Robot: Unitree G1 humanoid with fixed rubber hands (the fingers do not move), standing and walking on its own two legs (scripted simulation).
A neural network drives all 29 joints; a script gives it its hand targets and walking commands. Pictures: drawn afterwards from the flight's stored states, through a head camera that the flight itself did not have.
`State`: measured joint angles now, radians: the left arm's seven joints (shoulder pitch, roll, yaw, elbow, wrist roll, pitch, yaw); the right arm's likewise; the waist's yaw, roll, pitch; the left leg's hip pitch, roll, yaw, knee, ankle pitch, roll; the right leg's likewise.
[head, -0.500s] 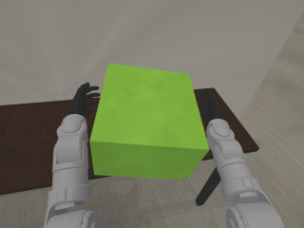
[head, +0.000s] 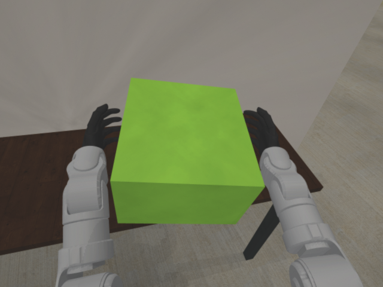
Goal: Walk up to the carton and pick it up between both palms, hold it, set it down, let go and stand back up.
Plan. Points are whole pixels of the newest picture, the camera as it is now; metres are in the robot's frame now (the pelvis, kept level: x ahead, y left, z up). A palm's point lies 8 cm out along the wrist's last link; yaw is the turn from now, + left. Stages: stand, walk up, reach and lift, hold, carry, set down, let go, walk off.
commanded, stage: reach and lift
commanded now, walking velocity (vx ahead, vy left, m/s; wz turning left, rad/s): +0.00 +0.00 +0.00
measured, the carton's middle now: (182, 149) +0.40 +0.00 +0.10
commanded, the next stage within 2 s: hold in 0.22 s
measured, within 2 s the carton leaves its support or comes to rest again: neither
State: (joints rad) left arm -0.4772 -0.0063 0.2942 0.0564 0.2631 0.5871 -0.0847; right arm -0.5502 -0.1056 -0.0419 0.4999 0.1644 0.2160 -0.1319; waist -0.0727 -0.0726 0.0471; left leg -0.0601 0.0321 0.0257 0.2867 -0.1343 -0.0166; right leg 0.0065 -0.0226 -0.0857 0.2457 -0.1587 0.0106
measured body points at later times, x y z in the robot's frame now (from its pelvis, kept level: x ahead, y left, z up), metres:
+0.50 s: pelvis -0.01 +0.00 +0.00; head -0.04 +0.03 +0.45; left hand +0.36 +0.18 +0.17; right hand +0.36 -0.17 +0.16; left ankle +0.02 +0.13 -0.75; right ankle -0.01 -0.12 -0.75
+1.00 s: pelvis -0.01 +0.00 +0.00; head -0.04 +0.03 +0.45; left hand +0.35 +0.19 +0.19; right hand +0.37 -0.16 +0.19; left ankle +0.02 +0.13 -0.75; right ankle -0.01 -0.12 -0.75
